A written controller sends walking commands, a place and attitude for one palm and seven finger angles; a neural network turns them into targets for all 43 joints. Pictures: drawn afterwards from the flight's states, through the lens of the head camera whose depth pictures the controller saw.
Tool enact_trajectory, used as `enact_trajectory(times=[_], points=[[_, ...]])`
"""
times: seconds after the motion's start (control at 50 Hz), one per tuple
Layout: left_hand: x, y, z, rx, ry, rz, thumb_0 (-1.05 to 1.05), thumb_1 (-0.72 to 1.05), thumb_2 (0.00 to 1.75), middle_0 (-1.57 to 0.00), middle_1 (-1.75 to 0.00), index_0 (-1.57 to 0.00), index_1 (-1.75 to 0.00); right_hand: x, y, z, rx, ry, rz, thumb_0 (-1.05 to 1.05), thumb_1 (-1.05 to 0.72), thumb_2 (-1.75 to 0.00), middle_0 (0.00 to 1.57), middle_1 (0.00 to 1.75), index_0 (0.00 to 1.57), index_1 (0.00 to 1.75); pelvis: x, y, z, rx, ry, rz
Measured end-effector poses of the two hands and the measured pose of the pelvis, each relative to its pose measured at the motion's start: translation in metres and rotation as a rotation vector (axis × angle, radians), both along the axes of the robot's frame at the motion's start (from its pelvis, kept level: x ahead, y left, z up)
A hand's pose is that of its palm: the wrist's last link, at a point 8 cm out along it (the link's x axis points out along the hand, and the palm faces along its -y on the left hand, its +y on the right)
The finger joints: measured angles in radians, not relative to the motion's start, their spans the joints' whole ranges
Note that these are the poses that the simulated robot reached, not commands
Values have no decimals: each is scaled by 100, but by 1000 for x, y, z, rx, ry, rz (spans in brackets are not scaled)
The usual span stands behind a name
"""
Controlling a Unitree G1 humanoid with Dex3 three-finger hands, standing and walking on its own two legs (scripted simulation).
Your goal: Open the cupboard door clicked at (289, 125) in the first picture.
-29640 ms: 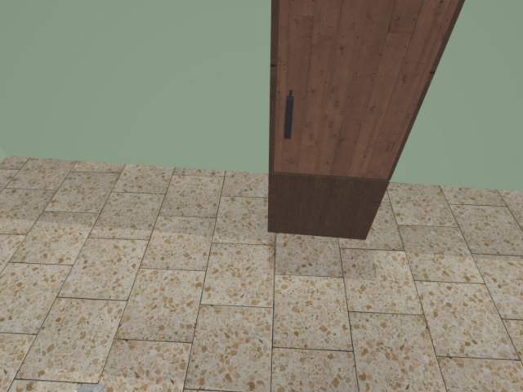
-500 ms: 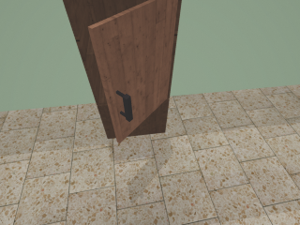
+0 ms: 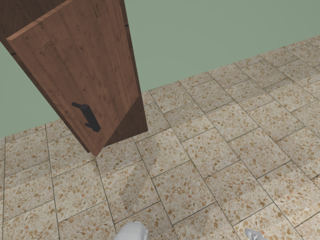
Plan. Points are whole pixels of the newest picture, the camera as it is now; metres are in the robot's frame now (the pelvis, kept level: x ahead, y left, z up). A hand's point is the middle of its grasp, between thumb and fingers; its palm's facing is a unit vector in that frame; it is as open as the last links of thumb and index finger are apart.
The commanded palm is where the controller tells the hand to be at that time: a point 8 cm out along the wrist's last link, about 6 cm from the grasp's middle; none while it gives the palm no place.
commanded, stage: walk to a spot facing it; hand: left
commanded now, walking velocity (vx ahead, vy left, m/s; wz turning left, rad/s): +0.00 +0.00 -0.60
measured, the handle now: (86, 117) +0.49 +0.33 -0.08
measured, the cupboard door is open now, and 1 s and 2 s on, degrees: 43 43 43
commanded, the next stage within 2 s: none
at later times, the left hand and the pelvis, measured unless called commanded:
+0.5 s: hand (100, 218) +0.18 +0.21 -0.16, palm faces -0.28 -0.92 -0.27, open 7.4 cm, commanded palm none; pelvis +0.03 +0.02 +0.00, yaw -18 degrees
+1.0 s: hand (145, 197) +0.25 +0.09 -0.16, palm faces -0.60 -0.79 -0.16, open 7.4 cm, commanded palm none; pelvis +0.06 -0.01 +0.00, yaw -37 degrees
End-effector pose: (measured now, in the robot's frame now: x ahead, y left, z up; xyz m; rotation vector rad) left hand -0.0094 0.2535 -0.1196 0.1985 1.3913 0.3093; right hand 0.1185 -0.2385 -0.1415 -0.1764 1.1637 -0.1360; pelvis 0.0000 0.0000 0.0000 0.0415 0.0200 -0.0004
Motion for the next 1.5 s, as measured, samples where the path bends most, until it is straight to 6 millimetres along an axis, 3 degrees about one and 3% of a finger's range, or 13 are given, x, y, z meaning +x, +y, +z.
enact_trajectory(times=[0.16, 0.26, 0.42, 0.56, 0.64, 0.72, 0.9, 1.02, 1.12, 1.22, 1.28, 1.34, 1.5], points=[[25, 7, -11, -46, 6, -68, 1, 90, 90, -20, -30, -20, -30, 37, 14, 19, -9, -117, -33, 1, -91, -90, 20, 29, 20, 30, 12, 14, -1, -17, 7, -89], [57, 27, -29, -68, 3, -125, 1, 90, 90, -20, -30, -20, -30, 41, 20, 21, -47, -180, -73, 1, -91, -90, 20, 30, 20, 30, 27, 31, -13, -51, 27, -150], [151, 30, -19, -72, -88, -321, 1, 91, 90, -20, -30, -19, -30, -47, 14, 19, -77, -5, -182, 0, -91, -90, 20, 30, 20, 30, 28, 31, -3, -62, 22, -264], [230, -19, -7, -53, -199, -528, 1, 91, 90, -20, -30, -19, -30, -149, -11, -3, -51, 166, -374, 1, -90, -90, 20, 30, 20, 30, 30, 9, -13, -53, 17, -357], [251, -50, -6, -36, -236, -611, 1, 91, 90, -20, -30, -19, -30, -186, -25, -13, -51, 231, -477, 1, -91, -90, 20, 30, 20, 30, 29, 0, -19, -47, 4, -405], [256, -74, -5, -60, -224, -652, 1, 91, 90, -20, -30, -20, -30, -192, -27, -3, -56, 210, -540, 1, -91, -90, 20, 29, 20, 30, 31, -4, -11, -34, -4, -453], [266, -100, -26, -176, -174, -720, 1, 90, 90, -20, -30, -20, -30, -169, -1, 7, -62, 68, -606, 1, -91, -90, 20, 29, 20, 30, 51, 1, -14, -57, 15, -562], [292, -130, -14, -216, -143, -810, 1, 90, 90, -20, -30, -20, -30, -192, 31, 18, -8, 123, -700, 0, -91, -90, 20, 30, 20, 30, 67, -14, 1, -59, 21, -659], [320, -178, -8, -220, -141, -900, 1, 91, 90, -20, -30, -19, -30, -220, 49, 17, 61, 220, -808, 0, -91, -90, 20, 30, 20, 30, 81, -39, 4, -51, 32, -738], [351, -252, -12, -211, -150, -1025, 1, 91, 90, -20, -30, -19, -30, -247, 53, 4, 143, 316, -922, 0, -90, -90, 20, 30, 20, 30, 90, -80, -7, -34, 32, -810], [366, -295, -20, -216, -221, -1062, 1, 91, 90, -20, -30, -19, -30, -257, 42, -12, 193, 370, -961, 1, -91, -90, 20, 30, 20, 30, 93, -109, -22, -30, 17, -831], [366, -314, -17, -210, -232, -1048, 1, 91, 90, -20, -30, -19, -30, -245, 6, -15, 182, 361, -974, 1, -91, -90, 20, 30, 20, 30, 99, -128, -18, -41, 0, -844], [356, -318, -11, -147, -82, -1014, 0, 93, 90, -20, -30, -20, -30, -145, -130, 7, 36, 52, -957, 1, -91, -90, 20, 29, 19, 29, 132, -180, 2, -41, 8, -903]])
